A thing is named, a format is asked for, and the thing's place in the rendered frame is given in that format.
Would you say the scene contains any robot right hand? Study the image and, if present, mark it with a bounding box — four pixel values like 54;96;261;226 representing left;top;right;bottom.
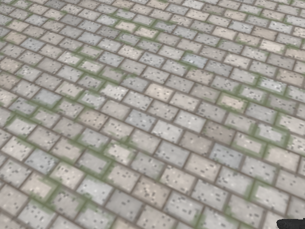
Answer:
276;218;305;229

